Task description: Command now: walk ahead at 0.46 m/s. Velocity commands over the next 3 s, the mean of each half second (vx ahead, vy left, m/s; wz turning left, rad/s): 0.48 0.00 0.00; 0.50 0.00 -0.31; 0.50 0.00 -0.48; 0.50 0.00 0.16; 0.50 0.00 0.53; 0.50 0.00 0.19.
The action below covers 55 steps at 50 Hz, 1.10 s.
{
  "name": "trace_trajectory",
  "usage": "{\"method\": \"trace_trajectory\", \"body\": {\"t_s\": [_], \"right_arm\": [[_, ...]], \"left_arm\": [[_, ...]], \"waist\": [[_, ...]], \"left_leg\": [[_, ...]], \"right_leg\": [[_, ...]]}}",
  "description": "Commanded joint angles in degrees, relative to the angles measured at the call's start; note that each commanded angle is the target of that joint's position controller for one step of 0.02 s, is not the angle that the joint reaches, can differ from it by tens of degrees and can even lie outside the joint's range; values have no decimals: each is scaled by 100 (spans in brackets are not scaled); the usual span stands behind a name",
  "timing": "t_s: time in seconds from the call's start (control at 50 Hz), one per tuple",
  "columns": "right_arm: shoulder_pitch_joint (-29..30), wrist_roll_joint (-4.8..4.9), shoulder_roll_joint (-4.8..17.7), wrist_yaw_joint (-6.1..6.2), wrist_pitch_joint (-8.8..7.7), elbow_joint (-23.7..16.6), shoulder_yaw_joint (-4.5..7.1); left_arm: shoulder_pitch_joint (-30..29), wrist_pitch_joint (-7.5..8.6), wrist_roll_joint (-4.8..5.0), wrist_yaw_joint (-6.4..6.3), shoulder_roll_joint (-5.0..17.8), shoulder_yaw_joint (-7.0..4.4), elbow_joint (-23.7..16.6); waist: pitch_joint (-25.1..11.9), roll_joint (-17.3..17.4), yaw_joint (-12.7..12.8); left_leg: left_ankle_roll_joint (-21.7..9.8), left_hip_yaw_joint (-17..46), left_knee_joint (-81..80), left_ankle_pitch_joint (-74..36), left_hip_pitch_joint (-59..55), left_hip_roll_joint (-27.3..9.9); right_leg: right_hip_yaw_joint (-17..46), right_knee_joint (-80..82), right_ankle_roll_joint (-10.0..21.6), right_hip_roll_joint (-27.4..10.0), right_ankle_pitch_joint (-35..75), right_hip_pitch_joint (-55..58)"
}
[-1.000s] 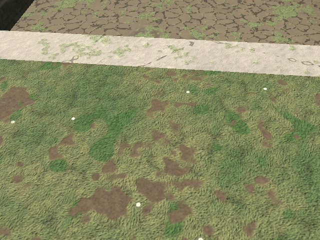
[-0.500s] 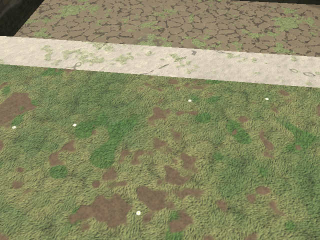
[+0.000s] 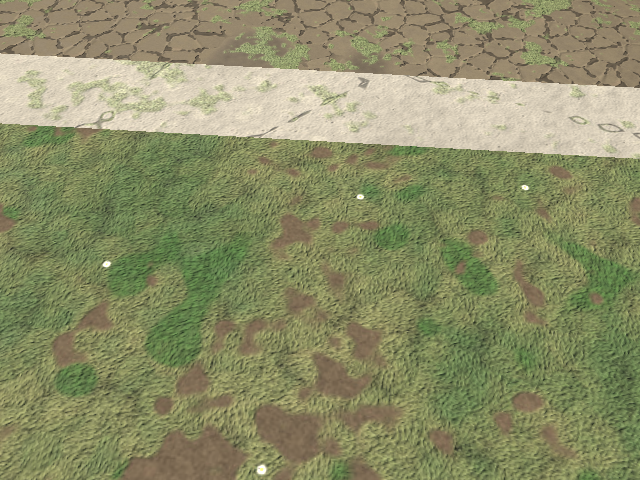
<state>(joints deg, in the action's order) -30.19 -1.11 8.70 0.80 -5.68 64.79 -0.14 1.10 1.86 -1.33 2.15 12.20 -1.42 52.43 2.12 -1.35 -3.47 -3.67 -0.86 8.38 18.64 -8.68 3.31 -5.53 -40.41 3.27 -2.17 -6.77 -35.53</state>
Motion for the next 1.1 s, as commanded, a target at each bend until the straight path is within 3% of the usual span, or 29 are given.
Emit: {"method": "trace_trajectory", "body": {"t_s": [0.02,0.06,0.08,0.1,0.12,0.14,0.16,0.18,0.22,0.28,0.34,0.42,0.52,0.56,0.58,0.62,0.64,0.66,0.68,0.7,0.72,0.74,0.76,0.82,0.88,0.96,1.02,1.06,1.1], "right_arm": [[-90,7,937,43,-60,-118,148],[82,1,1083,59,-39,-147,200],[207,28,1116,49,-16,-190,214],[88,45,875,14,-8,-331,156],[-657,198,189,-61,21,-367,77],[-111,59,801,-55,43,-416,222],[507,26,876,-80,23,-640,265],[777,13,806,-97,-2,-702,267],[693,-96,600,-155,122,-678,262],[850,-123,458,-220,274,-762,267],[1715,-122,548,-257,340,-1077,277],[2703,-37,477,-284,312,-1421,216],[3437,-8,500,-264,265,-1694,178],[3458,-11,581,-244,218,-1770,208],[3247,-12,642,-219,187,-1743,240],[1994,-22,867,-124,97,-1369,365],[1016,-124,1104,-57,27,-1106,466],[215,-296,1711,13,3,-1051,616],[409,-163,1766,-69,105,-1055,669],[1054,-33,1341,-112,149,-1187,581],[1558,-5,949,-131,111,-1274,474],[1753,-27,737,-128,67,-1259,417],[1696,-14,615,-85,23,-1174,378],[1337,31,645,-35,-114,-1013,379],[1103,18,758,-24,-162,-966,404],[867,10,750,-4,-163,-914,372],[571,13,906,48,-141,-842,396],[398,0,977,87,-86,-779,414],[434,-20,1085,128,-21,-783,440]], "left_arm": [[-309,95,31,-67,347,-51,-457],[929,169,50,-158,603,-192,-89],[1848,215,19,-213,729,-279,216],[2710,241,-126,-271,1179,-409,383],[2721,212,-207,-224,1572,-490,360],[2216,169,47,-165,1297,-472,336],[1569,195,97,-154,911,-365,218],[1309,259,71,-130,589,-284,204],[1368,352,49,-171,248,-165,366],[1847,467,64,-207,369,-158,570],[2192,467,76,-213,483,-153,632],[2606,458,91,-220,430,-98,695],[3095,428,27,-292,476,-81,863],[3082,405,-11,-324,515,-90,896],[2964,397,-21,-339,568,-100,879],[2740,374,-15,-328,692,-130,833],[2596,381,58,-306,650,-111,746],[2798,393,226,-262,204,-1,505],[3331,336,319,-280,202,-68,601],[2835,270,161,-315,589,-179,571],[2384,278,121,-281,455,-177,445],[2246,248,101,-255,296,-177,423],[2187,171,1,-213,262,-206,384],[2175,-26,-46,-100,57,-225,292],[1564,-108,-40,-37,73,-238,21],[656,-83,-20,46,47,-180,-347],[70,-70,-39,92,28,-124,-594],[-119,-60,-64,109,92,-132,-713],[3,-61,-77,97,190,-179,-729]], "waist": [[458,803,316],[-234,770,852],[-691,657,1250],[-1325,102,1425],[-1869,-1135,895],[-1411,-323,865],[-482,-165,653],[-109,106,524],[47,15,190],[115,-61,86],[338,-77,225],[413,-128,478],[434,-236,712],[419,-252,638],[324,-280,482],[-310,-283,-49],[-844,-148,-466],[-1730,689,-515],[-2202,1320,-198],[-1293,435,-13],[-533,265,85],[-112,205,242],[60,342,360],[61,439,543],[186,483,519],[375,503,373],[423,518,199],[424,528,162],[269,636,296]], "left_leg": [[-569,362,409,-5164,551,-1460],[-420,220,1857,-6344,369,-1434],[-332,97,3004,-5762,821,-1271],[-291,-66,4680,-3600,1925,-960],[-88,-58,6858,1127,3901,163],[-229,541,7186,734,4411,-132],[-263,459,6933,106,4569,-446],[-269,427,6613,-236,4341,-630],[-176,411,6113,-367,3741,-832],[-30,210,5661,-477,3830,-888],[122,3,5005,-1095,4498,-998],[221,-280,3653,-1834,4526,-850],[54,-469,2686,-1873,4508,-593],[-93,-449,2466,-1488,4326,-494],[-179,-455,2340,-1215,3981,-369],[-377,-493,1894,-1031,2508,-70],[-549,-93,1700,-1304,1001,-505],[-923,1863,1590,-795,-667,-2186],[-1473,3827,917,-630,-1141,-3038],[-1250,3097,733,-78,-277,-2727],[-1062,2307,429,-143,641,-2481],[-805,1685,205,-481,1262,-2213],[-635,1197,112,-851,1639,-2004],[-494,415,3,-1665,1803,-1833],[-436,-160,-72,-2104,1668,-1742],[-342,-789,-33,-2720,1512,-1549],[-316,-1045,32,-3181,1071,-1693],[-309,-1187,248,-3710,616,-1820],[-276,-1376,783,-5127,277,-1891]], "right_leg": [[-260,602,281,357,23,733],[-221,859,500,633,-122,2000],[-103,1228,611,523,101,3165],[1258,1327,829,-710,-945,4480],[4329,2073,1715,-2277,-1251,5647],[4605,2651,1629,-1985,-2155,5000],[3594,2812,1425,-1809,-2110,4049],[2970,3006,1277,-1553,-1367,3330],[2039,3154,987,-1116,-337,2557],[1469,3265,965,-949,536,2452],[1173,3450,904,-831,795,2648],[798,3382,690,-640,1720,2968],[729,3100,700,-845,2547,3947],[784,2774,734,-983,3231,4264],[790,2450,706,-1004,3941,4315],[769,1094,590,-865,4780,4198],[680,-92,511,-666,3733,3296],[369,-2013,334,-88,1017,1721],[531,-3450,267,638,-2252,470],[875,-3623,321,165,-1778,124],[885,-3375,307,-29,-1336,109],[871,-3067,298,-208,-1097,279],[870,-2861,261,-312,-996,450],[745,-2733,167,-350,-707,443],[623,-2418,93,-438,-106,-155],[314,-1033,39,-346,663,-237],[-61,-124,141,-219,776,-57],[-212,186,280,-114,492,-4],[-381,351,492,146,-6,352]]}}
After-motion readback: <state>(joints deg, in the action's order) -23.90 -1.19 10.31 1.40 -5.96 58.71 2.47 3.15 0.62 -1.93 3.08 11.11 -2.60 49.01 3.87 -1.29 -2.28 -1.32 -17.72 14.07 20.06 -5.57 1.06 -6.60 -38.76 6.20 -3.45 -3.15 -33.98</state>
